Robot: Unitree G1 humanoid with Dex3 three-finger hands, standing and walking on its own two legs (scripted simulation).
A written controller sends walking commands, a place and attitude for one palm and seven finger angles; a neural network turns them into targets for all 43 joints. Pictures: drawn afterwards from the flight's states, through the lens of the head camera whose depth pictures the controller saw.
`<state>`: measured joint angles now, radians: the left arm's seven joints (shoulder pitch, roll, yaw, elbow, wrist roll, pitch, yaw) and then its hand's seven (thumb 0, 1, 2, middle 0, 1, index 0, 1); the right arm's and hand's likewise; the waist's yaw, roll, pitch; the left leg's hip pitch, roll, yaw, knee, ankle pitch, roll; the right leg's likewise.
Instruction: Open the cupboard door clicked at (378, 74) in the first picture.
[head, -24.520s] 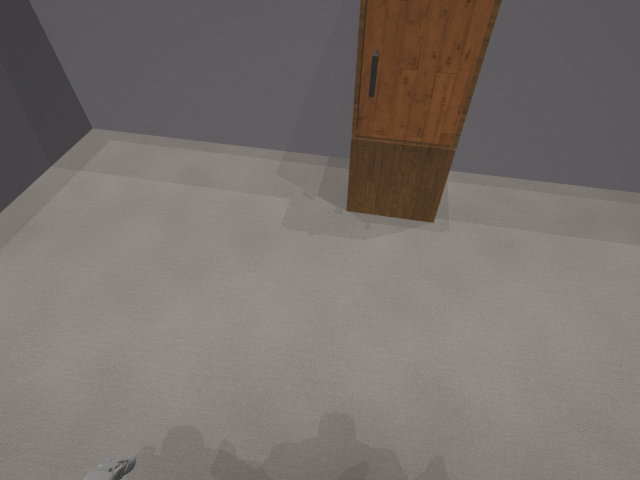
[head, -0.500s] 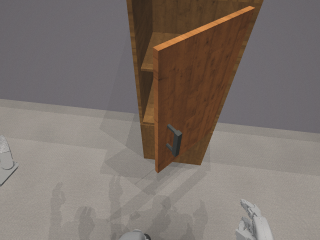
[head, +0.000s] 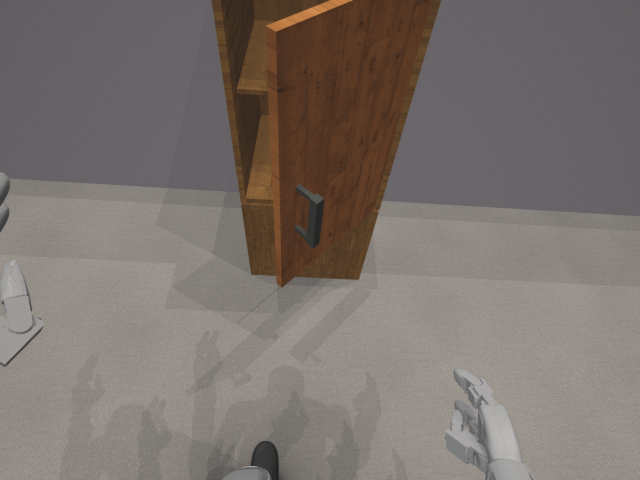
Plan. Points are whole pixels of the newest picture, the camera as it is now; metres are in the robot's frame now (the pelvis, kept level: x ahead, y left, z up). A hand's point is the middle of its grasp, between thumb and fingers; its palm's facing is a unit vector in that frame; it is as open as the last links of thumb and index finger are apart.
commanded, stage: stop stepping back and stand still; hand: left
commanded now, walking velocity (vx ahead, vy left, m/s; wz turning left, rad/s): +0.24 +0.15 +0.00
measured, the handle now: (307, 217) +0.56 +0.05 -0.09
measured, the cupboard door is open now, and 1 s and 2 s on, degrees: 48 48 48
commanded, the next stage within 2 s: let the arm hang, fingers relaxed in 0.66 s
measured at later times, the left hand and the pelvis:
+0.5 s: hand (63, 444) +0.13 +0.20 +0.16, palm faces +0.35 -0.81 -0.46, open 7.4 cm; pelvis -0.07 -0.04 +0.00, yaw -3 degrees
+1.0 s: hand out of the picture +0.03 +0.18 -0.13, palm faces -0.05 -0.96 -0.27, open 7.4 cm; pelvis -0.10 -0.02 +0.00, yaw -1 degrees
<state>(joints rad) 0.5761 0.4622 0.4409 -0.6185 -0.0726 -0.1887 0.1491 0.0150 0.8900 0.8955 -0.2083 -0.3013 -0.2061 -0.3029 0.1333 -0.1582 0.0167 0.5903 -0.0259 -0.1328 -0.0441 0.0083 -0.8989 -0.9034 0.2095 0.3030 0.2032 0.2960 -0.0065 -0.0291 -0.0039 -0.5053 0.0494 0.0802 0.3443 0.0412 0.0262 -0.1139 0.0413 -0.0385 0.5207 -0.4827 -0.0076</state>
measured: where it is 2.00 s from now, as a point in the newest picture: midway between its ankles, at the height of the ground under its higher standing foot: outside the picture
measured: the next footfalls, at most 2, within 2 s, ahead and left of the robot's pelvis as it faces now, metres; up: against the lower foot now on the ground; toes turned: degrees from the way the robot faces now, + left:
right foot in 0.04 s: -0.12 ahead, -0.10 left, +0.00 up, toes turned -3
left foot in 0.18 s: +0.07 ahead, +0.08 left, +0.00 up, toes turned +1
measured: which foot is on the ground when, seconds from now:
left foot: down 0.00-0.04, up 0.06-0.16, down 0.18-0.40, up 0.42-0.66, down 0.68-1.00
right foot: up 0.00-0.02, down 0.04-0.26, up 0.28-0.36, down 0.38-1.00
